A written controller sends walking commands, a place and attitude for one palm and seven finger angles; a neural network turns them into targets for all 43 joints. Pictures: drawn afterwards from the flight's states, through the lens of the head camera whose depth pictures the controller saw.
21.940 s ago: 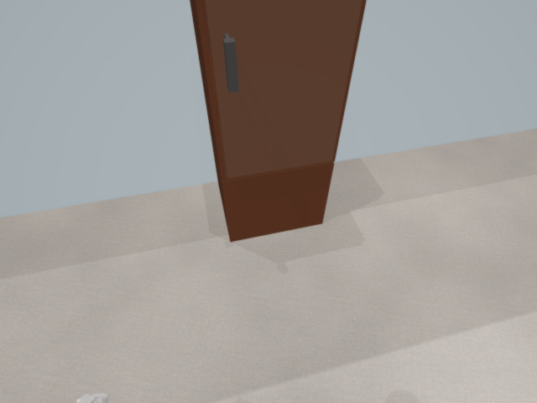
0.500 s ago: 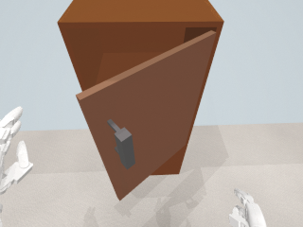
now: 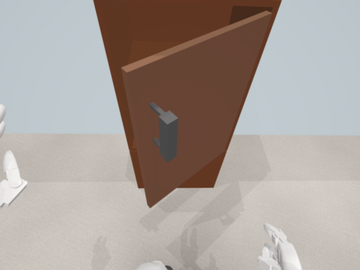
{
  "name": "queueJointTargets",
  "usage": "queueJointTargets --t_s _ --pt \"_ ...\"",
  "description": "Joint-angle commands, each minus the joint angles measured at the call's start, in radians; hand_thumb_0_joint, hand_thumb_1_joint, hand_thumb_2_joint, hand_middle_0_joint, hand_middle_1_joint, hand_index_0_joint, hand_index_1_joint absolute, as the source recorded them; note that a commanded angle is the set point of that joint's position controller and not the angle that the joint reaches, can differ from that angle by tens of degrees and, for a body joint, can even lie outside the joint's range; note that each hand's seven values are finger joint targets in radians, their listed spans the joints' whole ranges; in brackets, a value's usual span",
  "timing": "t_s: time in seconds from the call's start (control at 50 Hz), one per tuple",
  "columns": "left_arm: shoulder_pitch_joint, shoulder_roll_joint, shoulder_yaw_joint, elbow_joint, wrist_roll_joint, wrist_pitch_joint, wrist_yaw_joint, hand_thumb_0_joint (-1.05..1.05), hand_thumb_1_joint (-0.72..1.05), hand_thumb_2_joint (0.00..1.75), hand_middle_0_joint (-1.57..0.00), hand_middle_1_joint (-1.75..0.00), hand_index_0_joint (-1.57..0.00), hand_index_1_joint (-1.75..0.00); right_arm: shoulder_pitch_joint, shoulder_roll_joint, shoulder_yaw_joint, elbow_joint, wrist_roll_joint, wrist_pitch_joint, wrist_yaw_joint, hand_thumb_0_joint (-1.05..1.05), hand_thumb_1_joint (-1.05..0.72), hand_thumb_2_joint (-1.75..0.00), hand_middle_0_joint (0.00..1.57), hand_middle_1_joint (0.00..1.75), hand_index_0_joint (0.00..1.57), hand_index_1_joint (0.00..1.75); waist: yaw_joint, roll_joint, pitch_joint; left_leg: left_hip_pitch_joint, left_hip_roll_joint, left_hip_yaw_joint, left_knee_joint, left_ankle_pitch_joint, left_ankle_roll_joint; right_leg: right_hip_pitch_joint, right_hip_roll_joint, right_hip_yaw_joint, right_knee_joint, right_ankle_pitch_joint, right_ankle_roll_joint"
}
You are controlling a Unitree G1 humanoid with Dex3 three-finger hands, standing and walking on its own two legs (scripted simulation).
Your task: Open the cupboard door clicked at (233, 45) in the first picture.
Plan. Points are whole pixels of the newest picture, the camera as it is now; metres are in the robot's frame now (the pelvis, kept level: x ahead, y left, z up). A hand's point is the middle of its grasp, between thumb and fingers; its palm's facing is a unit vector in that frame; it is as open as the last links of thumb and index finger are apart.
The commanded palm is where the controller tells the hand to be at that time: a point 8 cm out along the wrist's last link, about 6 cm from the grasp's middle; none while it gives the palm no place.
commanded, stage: step back with the hand held close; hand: left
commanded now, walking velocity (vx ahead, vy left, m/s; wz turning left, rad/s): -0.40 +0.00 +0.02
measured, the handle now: (161, 132) +0.37 +0.08 +0.11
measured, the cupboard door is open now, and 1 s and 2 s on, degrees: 39 39 39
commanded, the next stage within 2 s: stop stepping back and stand still in 0.36 s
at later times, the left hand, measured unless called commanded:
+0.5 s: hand out of the picture +0.11 +0.30 +0.19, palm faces +0.43 -0.83 -0.36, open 7.4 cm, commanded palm +0.05 +0.33 +0.19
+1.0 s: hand out of the picture -0.02 +0.31 +0.19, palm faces +0.27 -0.86 -0.44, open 7.4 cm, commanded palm -0.07 +0.37 +0.19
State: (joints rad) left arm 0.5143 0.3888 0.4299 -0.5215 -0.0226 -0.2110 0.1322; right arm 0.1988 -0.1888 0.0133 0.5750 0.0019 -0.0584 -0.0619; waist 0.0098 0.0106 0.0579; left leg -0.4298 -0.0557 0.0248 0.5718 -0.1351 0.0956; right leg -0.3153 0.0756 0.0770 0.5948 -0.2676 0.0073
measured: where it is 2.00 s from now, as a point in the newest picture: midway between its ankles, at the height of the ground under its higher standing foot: outside the picture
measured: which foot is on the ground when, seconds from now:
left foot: down 0.00-0.62, up 0.64-0.74, down 0.76-1.00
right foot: down 0.00-0.26, up 0.28-0.60, down 0.62-0.76, up 0.78-1.00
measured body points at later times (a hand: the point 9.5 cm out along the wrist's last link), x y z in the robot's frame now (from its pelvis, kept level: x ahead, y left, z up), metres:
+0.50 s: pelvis -0.10 +0.03 +0.01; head -0.08 +0.08 +0.46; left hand +0.08 +0.34 +0.21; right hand +0.08 -0.19 -0.05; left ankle +0.07 +0.07 -0.72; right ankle -0.23 -0.12 -0.65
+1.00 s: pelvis -0.23 +0.08 +0.02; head -0.25 +0.12 +0.46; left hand -0.04 +0.35 +0.22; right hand -0.11 -0.17 -0.05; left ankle -0.06 +0.10 -0.71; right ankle -0.25 +0.01 -0.69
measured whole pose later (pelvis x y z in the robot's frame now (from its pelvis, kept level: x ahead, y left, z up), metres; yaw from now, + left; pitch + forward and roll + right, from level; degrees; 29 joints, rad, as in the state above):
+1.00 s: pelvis -0.23 +0.08 +0.02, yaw -5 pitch -4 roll -4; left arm 0.61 0.47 0.41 -0.62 -0.04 -0.16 0.12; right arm 0.28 -0.18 0.00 0.61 -0.03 -0.12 -0.05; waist -0.05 -0.03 0.00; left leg -0.36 -0.03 0.09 0.38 -0.19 0.01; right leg -0.24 0.10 -0.12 0.74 -0.54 -0.07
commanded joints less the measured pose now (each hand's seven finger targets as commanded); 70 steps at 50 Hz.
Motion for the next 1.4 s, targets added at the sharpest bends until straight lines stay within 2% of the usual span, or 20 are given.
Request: queueJointTargets --t_s 0.0,0.14,0.18,0.24,0.28,0.32,0.5,0.62,0.66,0.72,0.76,0.8,0.94,0.98,1.0,1.04,1.2,1.24,1.28,1.38 --pt "0.013 0.201 0.139 -0.232 -0.011 -0.069 0.019 0.0 0.9 0.9 -0.2 -0.3 -0.2 -0.3 -0.093 -0.162 -0.076 -0.168 0.003 -0.05 -0.006 0.0 -0.9 -0.9 0.2 0.3 0.2 0.3 -0.012 0.07 -0.147 -0.13 0.18 -0.221 -0.229 -0.462 -0.014 0.141 -0.09 0.106 -0.064 -0.089 -0.052" --pt "0.006 0.214 0.133 -0.196 -0.021 -0.087 0.043 0.0 0.9 0.9 -0.2 -0.3 -0.2 -0.3 -0.048 -0.131 -0.086 -0.118 0.008 -0.033 0.004 0.0 -0.9 -0.9 0.2 0.3 0.2 0.3 -0.044 -0.122 -0.172 0.163 0.052 -0.097 0.25 -0.189 -0.091 -0.195 -0.338 0.273 -0.254 0.156 -0.158" --pt "-0.001 0.232 0.142 -0.211 -0.019 -0.08 0.041 0.0 0.9 0.9 -0.2 -0.3 -0.2 -0.3 -0.057 -0.131 -0.082 -0.128 0.01 -0.03 0.001 0.0 -0.9 -0.9 0.2 0.3 0.2 0.3 -0.04 -0.127 -0.145 0.157 0.08 -0.115 0.114 -0.201 -0.083 -0.175 -0.298 0.201 -0.194 0.18 -0.12" --pt "-0.006 0.257 0.179 -0.279 0.005 -0.113 0.037 0.0 0.9 0.9 -0.2 -0.3 -0.2 -0.3 -0.13 -0.184 -0.087 -0.154 0.004 -0.059 -0.019 0.0 -0.9 -0.9 0.2 0.3 0.2 0.3 -0.011 0.353 -0.139 -0.148 0.351 -0.381 -0.368 -0.33 0.029 0.095 -0.005 -0.032 0.232 -0.092 0.009" --pt "-0.035 0.26 0.205 -0.301 -0.006 -0.128 0.033 0.0 0.9 0.9 -0.2 -0.3 -0.2 -0.3 -0.075 -0.161 -0.094 -0.139 -0.013 -0.1 -0.01 0.0 -0.9 -0.9 0.2 0.3 0.2 0.3 -0.016 0.246 -0.175 -0.246 0.431 -0.474 -0.49 -0.512 0.066 0.147 0.036 0.019 0.644 -0.227 0.007" --pt "-0.017 0.218 0.167 -0.281 -0.025 -0.116 0.039 0.0 0.9 0.9 -0.2 -0.3 -0.2 -0.3 -0.076 -0.148 -0.095 -0.106 -0.014 -0.118 0.0 0.0 -0.9 -0.9 0.2 0.3 0.2 0.3 -0.005 0.085 -0.196 -0.009 0.372 -0.348 -0.399 -0.332 0.038 -0.029 0.003 0.006 0.595 -0.247 0.007" --pt "-0.003 0.216 0.1 -0.282 -0.055 -0.07 0.021 0.0 0.9 0.9 -0.2 -0.3 -0.2 -0.3 -0.065 -0.114 -0.055 -0.077 -0.01 -0.122 0.016 0.0 -0.9 -0.9 0.2 0.3 0.2 0.3 0.015 0.275 -0.302 0.274 0.187 -0.106 -0.509 -0.288 -0.188 0.176 0.084 -0.223 -0.017 -0.354 -0.051" --pt "0.019 0.337 0.224 -0.3 -0.082 -0.03 0.015 0.0 0.9 0.9 -0.2 -0.3 -0.2 -0.3 -0.085 -0.099 -0.022 -0.106 -0.016 -0.078 0.025 0.0 -0.9 -0.9 0.2 0.3 0.2 0.3 -0.003 -0.136 -0.221 0.124 0.072 -0.024 0.531 -0.174 -0.122 -0.017 -0.392 0.058 -0.417 0.037 -0.243" --pt "-0.102 0.233 0.148 -0.193 -0.084 0.014 -0.003 0.0 0.9 0.9 -0.2 -0.3 -0.2 -0.3 -0.12 -0.142 -0.065 -0.097 0.033 -0.08 0.009 0.0 -0.9 -0.9 0.2 0.3 0.2 0.3 -0.033 -0.306 0.077 -0.034 0.117 -0.106 0.42 -0.136 -0.093 -0.034 -0.323 0.076 -0.374 0.137 -0.188" --pt "-0.203 0.201 0.082 -0.125 -0.056 0.022 0.01 0.0 0.9 0.9 -0.2 -0.3 -0.2 -0.3 -0.085 -0.16 -0.034 -0.063 0.019 -0.08 -0.022 0.0 -0.9 -0.9 0.2 0.3 0.2 0.3 -0.066 0.216 -0.024 0.322 0.112 -0.133 -0.128 -0.142 -0.032 -0.074 -0.14 -0.121 0.092 0.014 -0.057" --pt "-0.313 0.243 0.075 -0.218 -0.038 -0.024 0.022 0.0 0.9 0.9 -0.2 -0.3 -0.2 -0.3 -0.105 -0.15 -0.026 -0.084 -0.001 -0.134 -0.02 0.0 -0.9 -0.9 0.2 0.3 0.2 0.3 -0.039 0.383 -0.111 0.301 0.34 -0.69 -0.442 -0.488 -0.007 -0.134 0.004 -0.034 0.481 -0.333 -0.03" --pt "-0.22 0.264 0.11 -0.262 -0.031 -0.027 0.023 0.0 0.9 0.9 -0.2 -0.3 -0.2 -0.3 -0.118 -0.143 -0.036 -0.08 -0.009 -0.15 -0.003 0.0 -0.9 -0.9 0.2 0.3 0.2 0.3 0.006 0.104 -0.107 0.078 0.312 -0.569 -0.566 -0.672 -0.136 -0.006 0.002 -0.048 0.501 -0.25 -0.051" --pt "0.159 0.261 0.178 -0.263 -0.022 -0.006 0.033 0.0 0.9 0.9 -0.2 -0.3 -0.2 -0.3 -0.088 -0.116 -0.063 -0.11 -0.024 -0.101 0.001 0.0 -0.9 -0.9 0.2 0.3 0.2 0.3 0.032 0.218 -0.17 -0.227 0.186 -0.086 -0.463 -0.515 -0.152 0.455 0.054 -0.232 0.12 -0.326 -0.08" --pt "0.094 0.268 0.175 -0.221 -0.014 0.018 0.019 0.0 0.9 0.9 -0.2 -0.3 -0.2 -0.3 -0.058 -0.107 -0.075 -0.075 0.003 -0.075 -0.001 0.0 -0.9 -0.9 0.2 0.3 0.2 0.3 0.035 -0.21 -0.13 -0.155 0.018 0.143 0.323 -0.303 -0.164 0.215 -0.188 -0.006 -0.317 -0.286 -0.167" --pt "-0.024 0.252 0.152 -0.26 -0.018 0.01 0.008 0.0 0.9 0.9 -0.2 -0.3 -0.2 -0.3 -0.074 -0.156 -0.095 -0.082 0.016 -0.073 -0.012 0.0 -0.9 -0.9 0.2 0.3 0.2 0.3 -0.013 -0.274 -0.058 -0.203 0.015 -0.006 0.743 -0.281 -0.126 -0.092 -0.397 0.308 -0.435 -0.321 -0.236" --pt "-0.236 0.312 0.201 -0.218 -0.042 -0.003 0.009 0.0 0.9 0.9 -0.2 -0.3 -0.2 -0.3 -0.098 -0.118 -0.056 -0.085 -0.005 -0.067 -0.005 0.0 -0.9 -0.9 0.2 0.3 0.2 0.3 -0.062 -0.188 -0.053 -0.205 0.117 -0.122 0.958 -0.168 -0.127 -0.347 -0.463 0.356 -0.534 -0.702 -0.257" --pt "-0.205 0.175 0.027 -0.226 0.001 -0.035 0.052 0.0 0.9 0.9 -0.2 -0.3 -0.2 -0.3 -0.054 -0.117 -0.038 -0.066 -0.022 -0.133 -0.06 0.0 -0.9 -0.9 0.2 0.3 0.2 0.3 -0.032 -0.042 -0.113 0.232 0.054 0.118 -0.112 -0.258 -0.066 -0.016 -0.231 0.004 -0.203 -0.364 -0.133" --pt "-0.16 0.22 0.081 -0.296 -0.019 -0.05 0.056 0.0 0.9 0.9 -0.2 -0.3 -0.2 -0.3 -0.034 -0.167 -0.062 -0.103 -0.009 -0.138 -0.058 0.0 -0.9 -0.9 0.2 0.3 0.2 0.3 -0.032 0.295 -0.106 0.436 0.337 -0.34 -0.31 -0.217 0.025 -0.261 -0.067 -0.16 0.265 -0.249 -0.011" --pt "-0.118 0.259 0.145 -0.238 -0.014 -0.073 0.032 0.0 0.9 0.9 -0.2 -0.3 -0.2 -0.3 -0.048 -0.147 -0.077 -0.079 -0.008 -0.132 -0.022 0.0 -0.9 -0.9 0.2 0.3 0.2 0.3 -0.049 0.2 -0.05 0.237 0.485 -0.548 -0.428 -0.371 0.128 -0.332 -0.093 -0.056 0.565 -0.237 0.001" --pt "0.013 0.215 0.149 -0.242 0.003 -0.074 0.023 0.0 0.9 0.9 -0.2 -0.3 -0.2 -0.3 -0.059 -0.127 -0.078 -0.075 -0.006 -0.12 0.012 0.0 -0.9 -0.9 0.2 0.3 0.2 0.3 -0.018 0.229 -0.024 0.031 0.336 -0.194 -0.412 -0.464 0.044 -0.108 -0.111 -0.138 0.348 -0.051 -0.003"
